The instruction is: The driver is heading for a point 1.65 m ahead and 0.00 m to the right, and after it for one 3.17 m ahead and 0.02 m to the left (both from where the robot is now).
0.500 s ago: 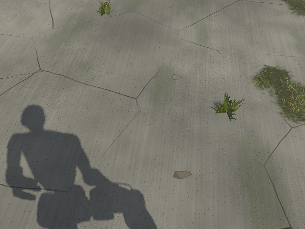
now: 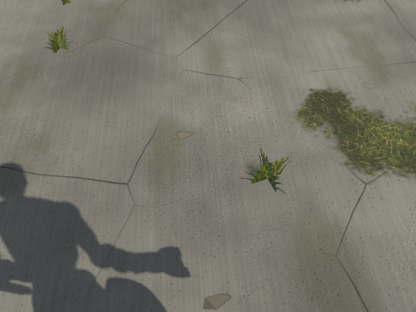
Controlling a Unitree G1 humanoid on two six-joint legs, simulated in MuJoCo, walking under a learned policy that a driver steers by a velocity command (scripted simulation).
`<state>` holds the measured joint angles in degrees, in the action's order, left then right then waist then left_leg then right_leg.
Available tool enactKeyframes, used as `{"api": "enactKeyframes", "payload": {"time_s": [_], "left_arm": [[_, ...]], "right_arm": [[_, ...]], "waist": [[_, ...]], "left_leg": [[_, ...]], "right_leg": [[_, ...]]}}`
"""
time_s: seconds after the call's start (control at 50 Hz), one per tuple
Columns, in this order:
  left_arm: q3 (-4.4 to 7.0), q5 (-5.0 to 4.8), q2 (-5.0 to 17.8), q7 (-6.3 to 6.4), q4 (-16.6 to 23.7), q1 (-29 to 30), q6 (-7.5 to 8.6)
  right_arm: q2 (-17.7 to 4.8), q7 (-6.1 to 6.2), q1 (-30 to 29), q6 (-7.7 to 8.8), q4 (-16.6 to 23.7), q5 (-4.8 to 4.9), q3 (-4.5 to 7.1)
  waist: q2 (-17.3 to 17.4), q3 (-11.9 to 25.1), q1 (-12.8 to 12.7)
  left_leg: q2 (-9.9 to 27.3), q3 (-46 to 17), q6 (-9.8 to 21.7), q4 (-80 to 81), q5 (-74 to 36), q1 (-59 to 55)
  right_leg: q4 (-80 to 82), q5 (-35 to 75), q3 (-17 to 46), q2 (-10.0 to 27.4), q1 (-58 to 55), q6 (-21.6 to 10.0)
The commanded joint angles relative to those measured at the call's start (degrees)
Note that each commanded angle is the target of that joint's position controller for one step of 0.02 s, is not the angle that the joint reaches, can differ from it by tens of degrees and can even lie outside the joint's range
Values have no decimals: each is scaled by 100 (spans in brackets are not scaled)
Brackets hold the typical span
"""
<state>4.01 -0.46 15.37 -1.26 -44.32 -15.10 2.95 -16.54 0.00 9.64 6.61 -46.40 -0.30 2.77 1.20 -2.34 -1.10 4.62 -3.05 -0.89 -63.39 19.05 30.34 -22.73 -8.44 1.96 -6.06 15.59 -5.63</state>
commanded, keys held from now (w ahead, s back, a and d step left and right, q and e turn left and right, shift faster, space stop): w+e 0.08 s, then w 0.92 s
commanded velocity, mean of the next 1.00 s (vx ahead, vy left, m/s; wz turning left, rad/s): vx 0.50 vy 0.00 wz -0.17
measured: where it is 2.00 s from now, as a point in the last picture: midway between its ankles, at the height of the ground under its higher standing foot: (246, 161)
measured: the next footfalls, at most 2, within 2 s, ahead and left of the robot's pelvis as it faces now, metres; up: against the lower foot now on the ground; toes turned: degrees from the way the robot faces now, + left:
left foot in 0.30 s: +0.35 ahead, +0.14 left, +0.00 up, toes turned -8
right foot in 0.82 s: +0.60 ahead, -0.14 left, +0.00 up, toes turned -9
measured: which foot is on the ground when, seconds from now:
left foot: up 0.00-0.28, down 0.30-0.84, up 0.86-1.00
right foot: down 0.00-0.32, up 0.34-0.80, down 0.82-1.00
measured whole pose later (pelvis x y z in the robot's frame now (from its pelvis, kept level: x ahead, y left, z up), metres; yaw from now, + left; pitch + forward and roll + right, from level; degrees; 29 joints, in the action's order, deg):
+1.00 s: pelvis +0.54 -0.05 +0.00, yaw -8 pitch +1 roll +0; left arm 2.9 0.2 15.0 -1.7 -43.2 -13.8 4.4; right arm -17.6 -0.4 15.0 4.4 -48.7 0.9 2.7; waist 2.1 -1.2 -0.1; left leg 4.4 -1.4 0.9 -63.7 18.9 28.4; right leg -22.5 -8.9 -2.3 -2.9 15.1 -3.7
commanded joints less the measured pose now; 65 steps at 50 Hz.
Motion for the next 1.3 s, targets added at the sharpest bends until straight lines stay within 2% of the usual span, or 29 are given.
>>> {"api": "enactKeyframes", "payload": {"time_s": [0.02,0.1,0.18,0.24,0.28,0.3,0.32,0.34,0.36,0.4,0.44,0.48,0.56,0.64,0.74,0.78,0.8,0.82,0.84,0.86,0.88,0.9,0.92,0.94,0.96,1.02,1.14,1.22,1.3], "left_arm": [[214,-10,898,113,482,147,103],[245,-62,976,208,409,-183,54],[201,-82,869,203,196,-608,43],[214,-40,914,216,128,-665,9],[183,-24,837,210,150,-569,-28],[93,23,633,194,227,-531,-22],[-22,-14,299,188,278,-1189,44],[-48,-104,356,187,249,-1373,102],[70,-166,865,181,302,-817,127],[68,-59,821,167,509,-11,134],[84,-2,659,151,485,-88,113],[51,2,483,148,455,-153,86],[-24,41,321,143,655,518,111],[-79,-10,229,58,820,1231,165],[-74,-64,334,-87,1080,1809,235],[-10,-46,499,-108,1024,1492,260],[81,-18,655,-86,858,921,264],[216,15,954,-33,602,17,257],[323,69,1423,41,439,-1038,213],[329,58,1599,-12,354,-1034,190],[198,-13,1039,-11,406,-890,173],[125,-24,864,5,441,-502,175],[88,20,791,-7,478,-153,175],[55,60,665,-29,494,84,184],[32,102,595,-33,489,195,207],[65,45,673,-29,345,180,306],[111,8,901,91,16,-261,247],[136,-55,1008,114,-270,-702,168],[183,-79,1107,165,-432,-722,46]], "right_arm": [[-466,45,40,-47,408,-65,145],[-260,5,-798,-35,652,-33,57],[-377,-103,-1222,34,802,52,61],[-580,-151,-1145,94,844,43,122],[-746,-122,-442,129,658,8,221],[-966,-96,330,152,534,-60,299],[-1483,-86,1127,123,399,-113,440],[-1304,-155,1505,50,157,53,434],[-883,-163,1208,36,237,136,303],[-588,-155,534,-44,356,21,175],[-441,-150,325,-33,358,-46,111],[-511,-141,404,-6,286,1,125],[-763,-67,646,-45,123,60,190],[-848,-34,1035,-114,-76,130,191],[-940,-6,1378,-264,-313,162,214],[-1045,23,1285,-321,-332,167,248],[-1055,36,1172,-345,-316,180,245],[-915,46,1141,-348,-257,136,184],[-550,58,1180,-313,-73,-63,39],[-75,2,1896,-177,-63,59,-92],[-742,-38,1437,-90,-105,179,55],[-898,-68,892,-38,58,252,109],[-797,-45,648,-35,80,206,100],[-742,-34,560,-64,95,118,123],[-650,-43,686,-118,70,106,122],[-411,-12,682,-263,80,73,88],[-233,-77,-491,-211,412,49,9],[-265,-180,-1147,-162,655,113,-16],[-455,-276,-1101,-114,749,112,36]], "waist": [[-370,361,209],[-532,249,-118],[-623,199,-349],[-729,146,-238],[-741,419,143],[-490,1095,491],[718,2017,479],[1701,2156,524],[894,1273,624],[233,290,437],[438,190,192],[499,255,138],[283,179,283],[273,41,547],[324,-140,614],[417,58,350],[392,406,3],[264,1049,-388],[-645,1978,-685],[-2045,2500,-260],[-1235,1940,-477],[-932,1159,-421],[-460,775,-246],[-399,495,-91],[-538,461,86],[-548,327,239],[-419,2,-91],[-412,-143,-318],[-548,-38,-130]], "left_leg": [[108,11,-239,785,-523,437],[-202,73,-313,2591,-2130,-3],[-267,-19,-168,3269,-2559,-197],[-273,-27,92,3523,-1876,-251],[-414,187,361,3824,-1632,-1191],[98,-273,679,3629,-1795,-2436],[1276,-2181,1509,3646,-1397,-4594],[1835,-4051,1908,4534,163,-5087],[1673,-3738,1643,4731,1050,-4457],[1197,-2410,1385,4974,258,-3009],[847,-1767,1283,5205,-588,-2364],[744,-1352,1360,5361,-1234,-2217],[682,-759,1364,5538,-2080,-2318],[553,-333,1214,5503,-2140,-2381],[937,-480,1124,5129,-2430,-3124],[969,-432,1005,4675,-3384,-3310],[792,-232,890,4028,-4259,-3219],[502,-1,715,2939,-4284,-2678],[54,298,486,1002,-2191,-1395],[-798,6,253,-510,1431,609],[-419,-400,288,-1006,1389,1247],[-163,-237,335,-930,812,1455],[70,-108,296,-673,322,1224],[203,-82,238,-363,28,1024],[311,-117,200,-219,-171,698],[368,-38,40,252,-515,578],[210,129,-33,2307,-2275,621],[41,184,63,3033,-2394,583],[-110,234,350,3419,-1620,270]], "right_leg": [[1106,1485,1496,1446,-273,-1162],[1035,879,1108,1075,38,-784],[791,400,1402,1356,-445,-660],[368,658,1752,1652,-1029,-561],[-359,1686,1650,1416,-1112,-391],[-1530,1664,1350,1101,-711,-220],[-3521,88,712,342,1039,214],[-4655,-2446,648,91,2336,378],[-5086,-2189,869,421,2889,333],[-4683,-1349,456,891,2805,330],[-4128,-923,379,1161,2281,367],[-3794,-723,235,1202,2160,444],[-2507,306,108,1255,2333,608],[-1345,1208,-79,1061,1951,635],[-722,764,-103,912,1965,423],[-519,405,-219,757,1370,249],[-322,479,-376,602,497,104],[-433,684,-230,771,-934,-113],[-654,1035,1242,2036,-2672,-512],[110,-167,3738,2966,-3979,-1370],[397,-956,3597,2742,-3584,-1156],[529,-745,2746,2520,-2809,-933],[696,-199,2207,2271,-2039,-829],[880,272,1823,2081,-1468,-801],[1052,536,1573,1965,-1106,-786],[1405,1016,1061,1868,-639,-894],[1585,1130,306,1608,-673,-655],[1418,966,313,1832,-1219,-600],[866,1736,402,2100,-1892,-410]]}}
